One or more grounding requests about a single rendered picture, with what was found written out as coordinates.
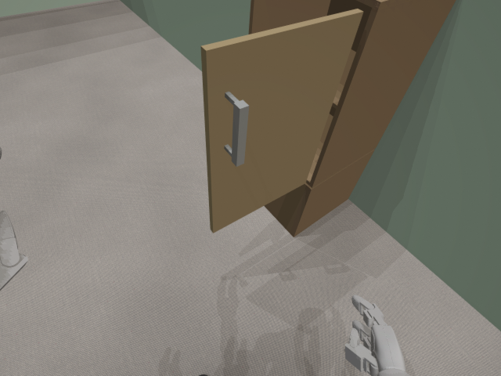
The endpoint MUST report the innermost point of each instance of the left robot hand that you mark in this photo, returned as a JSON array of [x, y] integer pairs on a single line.
[[11, 261]]

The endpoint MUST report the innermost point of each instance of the handle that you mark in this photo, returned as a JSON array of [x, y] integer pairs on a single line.
[[239, 129]]

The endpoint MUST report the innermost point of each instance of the cupboard door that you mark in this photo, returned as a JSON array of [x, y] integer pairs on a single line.
[[289, 77]]

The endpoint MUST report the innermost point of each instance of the right robot hand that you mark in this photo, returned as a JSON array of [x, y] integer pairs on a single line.
[[380, 349]]

